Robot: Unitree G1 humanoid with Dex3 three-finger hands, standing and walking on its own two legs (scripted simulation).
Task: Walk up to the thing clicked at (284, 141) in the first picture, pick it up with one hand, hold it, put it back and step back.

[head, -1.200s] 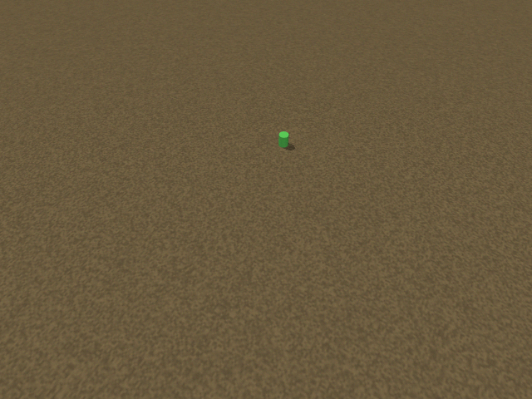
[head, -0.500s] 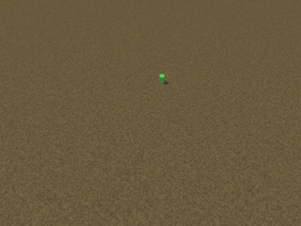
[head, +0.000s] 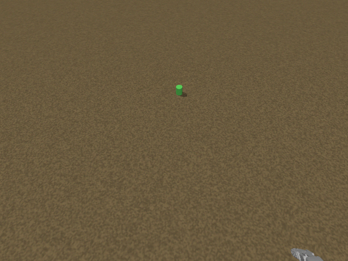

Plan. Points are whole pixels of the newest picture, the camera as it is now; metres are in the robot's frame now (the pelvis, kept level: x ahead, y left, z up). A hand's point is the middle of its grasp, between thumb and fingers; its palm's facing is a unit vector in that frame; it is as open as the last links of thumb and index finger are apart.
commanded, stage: walk up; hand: left
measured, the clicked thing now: (179, 90) +1.48 +0.00 -0.74
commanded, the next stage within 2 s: none
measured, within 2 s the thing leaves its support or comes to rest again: neither
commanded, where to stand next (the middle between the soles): +1.21 +0.38 m, yaw -89 degrees
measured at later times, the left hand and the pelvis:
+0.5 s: hand (96, 163) +0.42 +0.28 -0.14, palm faces -0.37 -0.76 -0.53, open 7.4 cm; pelvis +0.16 +0.05 -0.04, yaw -23 degrees
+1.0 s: hand (108, 99) +0.74 +0.31 -0.15, palm faces -0.63 -0.56 -0.54, open 7.4 cm; pelvis +0.43 +0.16 -0.03, yaw -43 degrees
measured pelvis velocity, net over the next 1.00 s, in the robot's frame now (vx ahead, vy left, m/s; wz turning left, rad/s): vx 0.43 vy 0.16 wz -0.75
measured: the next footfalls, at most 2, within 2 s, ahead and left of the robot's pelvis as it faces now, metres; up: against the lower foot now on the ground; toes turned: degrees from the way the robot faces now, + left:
right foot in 0.44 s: +0.23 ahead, -0.10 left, +0.00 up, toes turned -31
left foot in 0.84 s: +0.57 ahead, +0.18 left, +0.00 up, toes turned -34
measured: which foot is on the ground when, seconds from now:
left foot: down 0.00-0.46, up 0.48-0.82, down 0.84-1.00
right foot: down 0.00-0.16, up 0.18-0.42, down 0.44-0.82, up 0.84-1.00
